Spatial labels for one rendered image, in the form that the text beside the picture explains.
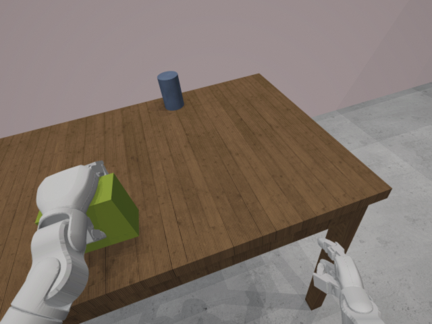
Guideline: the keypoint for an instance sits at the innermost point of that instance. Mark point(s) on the table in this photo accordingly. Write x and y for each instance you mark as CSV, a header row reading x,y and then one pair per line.
x,y
238,171

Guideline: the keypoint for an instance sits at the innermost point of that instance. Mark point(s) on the sponge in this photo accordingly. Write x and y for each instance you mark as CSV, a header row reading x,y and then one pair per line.
x,y
111,211

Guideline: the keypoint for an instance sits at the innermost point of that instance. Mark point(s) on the left robot hand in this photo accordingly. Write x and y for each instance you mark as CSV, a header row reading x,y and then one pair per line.
x,y
72,188

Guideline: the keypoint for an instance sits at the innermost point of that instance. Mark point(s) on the right robot hand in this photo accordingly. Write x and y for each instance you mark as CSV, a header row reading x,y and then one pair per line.
x,y
332,278

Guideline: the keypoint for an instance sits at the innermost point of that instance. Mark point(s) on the left robot forearm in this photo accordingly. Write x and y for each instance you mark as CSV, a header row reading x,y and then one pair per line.
x,y
58,274

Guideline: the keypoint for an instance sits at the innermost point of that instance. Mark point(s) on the right robot forearm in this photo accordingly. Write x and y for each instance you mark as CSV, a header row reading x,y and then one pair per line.
x,y
358,307

